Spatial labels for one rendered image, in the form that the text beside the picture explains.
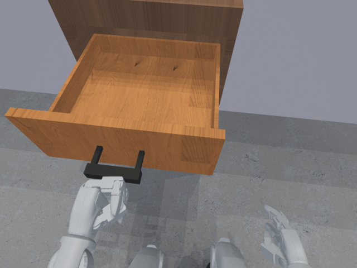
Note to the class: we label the robot thigh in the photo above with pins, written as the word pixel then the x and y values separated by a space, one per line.
pixel 226 255
pixel 148 257

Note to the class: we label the robot right thigh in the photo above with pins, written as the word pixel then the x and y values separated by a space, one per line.
pixel 226 255

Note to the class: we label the robot left forearm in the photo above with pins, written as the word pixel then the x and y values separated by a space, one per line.
pixel 75 252

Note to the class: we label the handle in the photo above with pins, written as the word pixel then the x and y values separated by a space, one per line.
pixel 97 171

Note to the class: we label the robot left thigh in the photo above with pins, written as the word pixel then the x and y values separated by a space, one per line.
pixel 148 257

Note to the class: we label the left robot hand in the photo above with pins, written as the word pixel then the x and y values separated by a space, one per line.
pixel 94 196

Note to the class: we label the right robot hand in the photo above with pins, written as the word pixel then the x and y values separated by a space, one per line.
pixel 288 248

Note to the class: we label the cabinet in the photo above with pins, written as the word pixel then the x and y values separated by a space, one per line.
pixel 211 21

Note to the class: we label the drawer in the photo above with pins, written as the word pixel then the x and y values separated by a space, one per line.
pixel 128 94

